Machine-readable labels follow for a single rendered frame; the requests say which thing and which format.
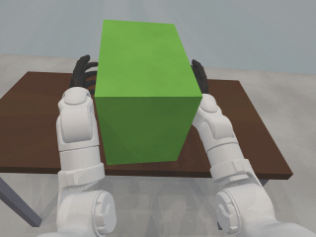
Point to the right robot upper arm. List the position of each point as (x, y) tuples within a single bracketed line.
[(246, 211)]

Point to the robot left forearm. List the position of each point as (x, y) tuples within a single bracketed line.
[(78, 141)]

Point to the table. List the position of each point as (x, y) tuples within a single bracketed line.
[(29, 144)]

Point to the carton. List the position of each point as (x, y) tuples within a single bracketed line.
[(146, 93)]

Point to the left robot upper arm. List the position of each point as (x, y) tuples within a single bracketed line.
[(86, 214)]

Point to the robot right forearm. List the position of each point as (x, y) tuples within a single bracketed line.
[(228, 165)]

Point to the left robot hand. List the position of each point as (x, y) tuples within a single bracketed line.
[(79, 76)]

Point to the right robot hand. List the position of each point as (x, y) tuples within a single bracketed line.
[(200, 76)]

